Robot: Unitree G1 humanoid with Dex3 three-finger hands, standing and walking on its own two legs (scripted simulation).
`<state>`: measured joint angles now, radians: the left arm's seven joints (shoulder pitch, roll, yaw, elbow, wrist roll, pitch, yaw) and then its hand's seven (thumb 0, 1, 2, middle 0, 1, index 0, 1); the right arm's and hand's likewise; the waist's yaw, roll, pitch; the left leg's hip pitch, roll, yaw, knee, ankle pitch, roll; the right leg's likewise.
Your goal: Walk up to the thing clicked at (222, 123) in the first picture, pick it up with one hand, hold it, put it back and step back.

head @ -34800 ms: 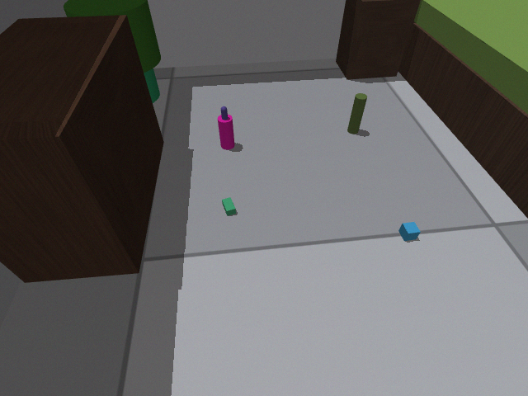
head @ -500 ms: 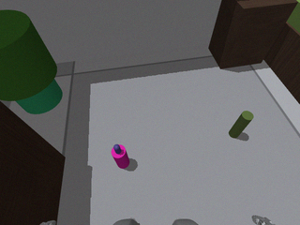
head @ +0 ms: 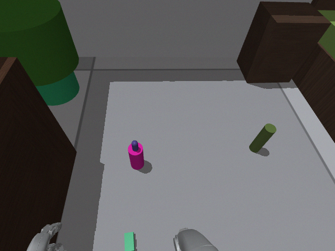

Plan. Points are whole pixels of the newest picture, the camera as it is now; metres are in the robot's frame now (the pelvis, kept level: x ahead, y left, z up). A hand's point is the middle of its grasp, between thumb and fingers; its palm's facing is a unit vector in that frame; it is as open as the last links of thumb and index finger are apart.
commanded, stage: step back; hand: left
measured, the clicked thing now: (136, 153) +0.69 +0.13 -0.63
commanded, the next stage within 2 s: none
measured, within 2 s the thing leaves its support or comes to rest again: neither
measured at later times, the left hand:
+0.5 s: hand out of the picture -0.03 +0.25 -0.15, palm faces -0.06 -0.90 -0.42, open 7.4 cm
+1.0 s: hand out of the picture -0.20 +0.21 -0.13, palm faces -0.15 -0.89 -0.44, open 7.4 cm
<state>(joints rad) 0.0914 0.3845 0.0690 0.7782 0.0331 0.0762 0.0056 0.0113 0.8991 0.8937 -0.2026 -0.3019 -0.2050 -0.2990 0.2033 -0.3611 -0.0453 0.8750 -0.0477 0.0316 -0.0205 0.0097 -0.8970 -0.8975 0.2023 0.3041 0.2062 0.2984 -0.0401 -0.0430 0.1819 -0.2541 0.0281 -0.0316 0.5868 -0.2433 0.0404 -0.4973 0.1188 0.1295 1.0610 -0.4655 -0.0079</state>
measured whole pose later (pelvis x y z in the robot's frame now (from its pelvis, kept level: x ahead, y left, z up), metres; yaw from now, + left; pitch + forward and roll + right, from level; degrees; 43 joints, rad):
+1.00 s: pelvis -0.31 -0.05 +0.00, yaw -9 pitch -2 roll +2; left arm 0.20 0.36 0.05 0.85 0.04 0.04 0.00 0.01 0.90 0.89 -0.20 -0.30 -0.21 -0.30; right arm 0.13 -0.42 -0.05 0.84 0.00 0.07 -0.03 0.01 -0.90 -0.90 0.20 0.30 0.20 0.30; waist 0.03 0.02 0.15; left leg -0.51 -0.08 -0.13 1.09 -0.49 0.00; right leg -0.29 0.00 0.07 0.68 -0.35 -0.02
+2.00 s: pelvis -0.36 +0.00 +0.00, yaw -2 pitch -2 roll +0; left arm 0.20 0.41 0.04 0.98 0.01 0.01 0.00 0.01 0.90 0.89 -0.20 -0.30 -0.20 -0.30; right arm 0.18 -0.33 -0.04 0.97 -0.04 -0.03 0.01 0.01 -0.90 -0.90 0.20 0.30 0.21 0.30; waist 0.02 -0.04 0.10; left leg -0.29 0.02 0.02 0.60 -0.27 0.01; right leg -0.31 -0.03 0.03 0.84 -0.51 -0.02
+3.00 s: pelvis -0.35 -0.02 +0.02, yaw -3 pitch -2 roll +0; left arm 0.11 0.36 0.00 1.16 0.01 -0.01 -0.01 0.01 0.90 0.89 -0.20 -0.30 -0.20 -0.30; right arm 0.11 -0.35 -0.01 1.15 -0.01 -0.01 0.02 0.01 -0.90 -0.90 0.20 0.30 0.20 0.30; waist 0.00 0.00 0.07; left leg -0.15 0.05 0.02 0.34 -0.15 -0.03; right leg -0.13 -0.02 -0.02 0.34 -0.17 0.01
